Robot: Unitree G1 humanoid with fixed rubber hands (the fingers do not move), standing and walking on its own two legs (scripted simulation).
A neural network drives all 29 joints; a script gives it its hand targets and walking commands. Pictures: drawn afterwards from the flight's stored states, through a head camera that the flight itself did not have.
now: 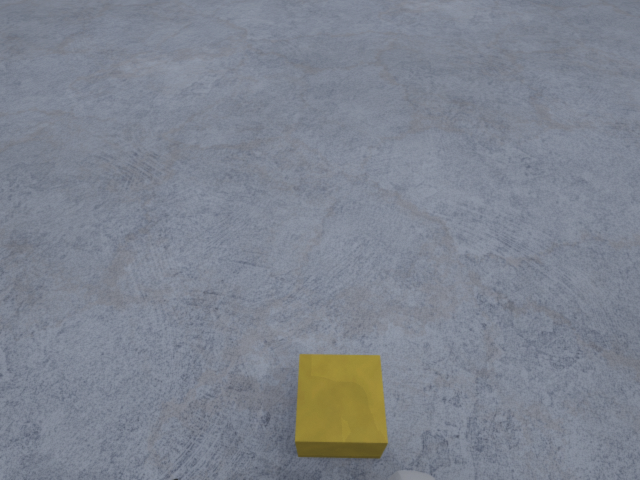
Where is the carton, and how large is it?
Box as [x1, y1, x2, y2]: [295, 354, 387, 457]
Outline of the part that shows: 300,354 295,430 295,443 298,456 379,457 387,443 379,355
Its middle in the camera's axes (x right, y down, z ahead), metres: +0.06 +0.46 +1.10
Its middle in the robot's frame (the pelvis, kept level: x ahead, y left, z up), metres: +0.42 -0.02 -0.67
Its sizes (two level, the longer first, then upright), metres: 0.232 0.230 0.176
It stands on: the floor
